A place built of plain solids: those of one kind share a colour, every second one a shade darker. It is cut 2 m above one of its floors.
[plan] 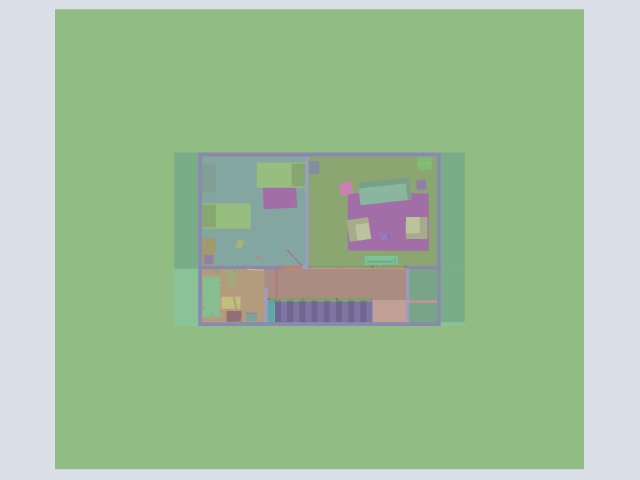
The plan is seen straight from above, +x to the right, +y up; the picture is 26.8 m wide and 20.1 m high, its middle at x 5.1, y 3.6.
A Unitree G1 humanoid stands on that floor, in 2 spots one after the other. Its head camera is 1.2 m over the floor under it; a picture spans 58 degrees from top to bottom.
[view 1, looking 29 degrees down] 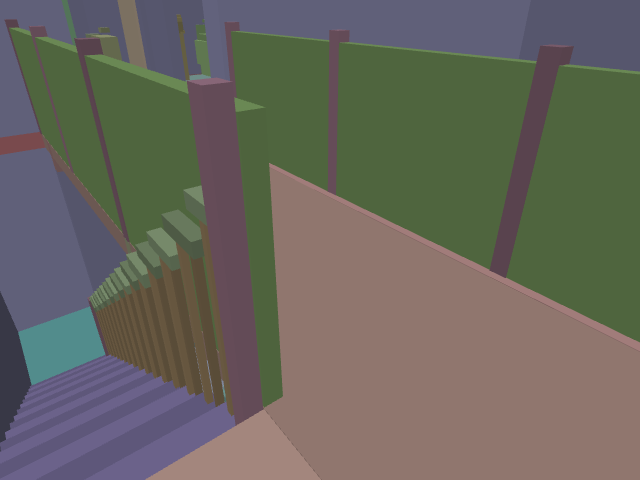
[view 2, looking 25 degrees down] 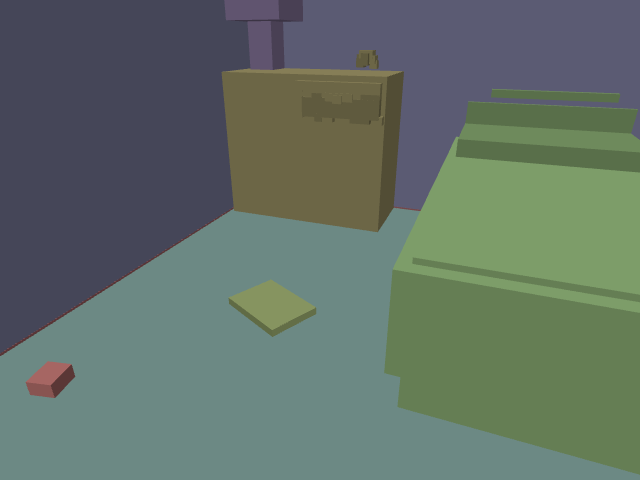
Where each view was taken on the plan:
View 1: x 8.20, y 0.62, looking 142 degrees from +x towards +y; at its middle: upper_floor_landing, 2.48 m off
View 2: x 3.33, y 4.28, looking -159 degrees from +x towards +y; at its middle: upper_floor_bedroom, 2.84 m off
